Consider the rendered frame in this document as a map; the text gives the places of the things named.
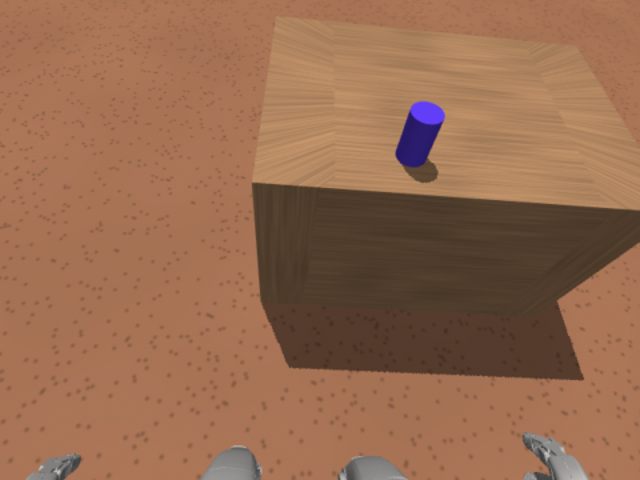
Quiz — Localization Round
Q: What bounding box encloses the left robot hand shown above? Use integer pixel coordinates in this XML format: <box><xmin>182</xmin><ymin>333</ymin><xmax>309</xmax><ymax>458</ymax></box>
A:
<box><xmin>26</xmin><ymin>454</ymin><xmax>81</xmax><ymax>480</ymax></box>

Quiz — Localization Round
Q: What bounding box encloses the can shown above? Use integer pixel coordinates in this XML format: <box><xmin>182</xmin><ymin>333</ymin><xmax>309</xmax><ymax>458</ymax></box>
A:
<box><xmin>395</xmin><ymin>101</ymin><xmax>445</xmax><ymax>167</ymax></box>

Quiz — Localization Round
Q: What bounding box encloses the right robot hand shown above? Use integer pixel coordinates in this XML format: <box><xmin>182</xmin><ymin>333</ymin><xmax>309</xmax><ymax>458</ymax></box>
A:
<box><xmin>522</xmin><ymin>433</ymin><xmax>589</xmax><ymax>480</ymax></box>

